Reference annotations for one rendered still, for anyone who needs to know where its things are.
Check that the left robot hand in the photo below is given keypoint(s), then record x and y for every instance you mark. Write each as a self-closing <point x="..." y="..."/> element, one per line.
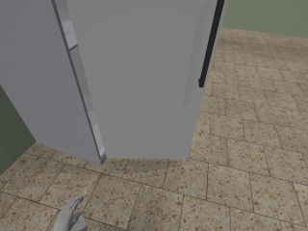
<point x="65" y="218"/>

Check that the fridge door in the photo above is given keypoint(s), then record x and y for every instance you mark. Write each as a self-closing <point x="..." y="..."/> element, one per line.
<point x="142" y="60"/>

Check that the handle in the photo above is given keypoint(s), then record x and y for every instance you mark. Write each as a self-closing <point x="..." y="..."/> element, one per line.
<point x="211" y="42"/>

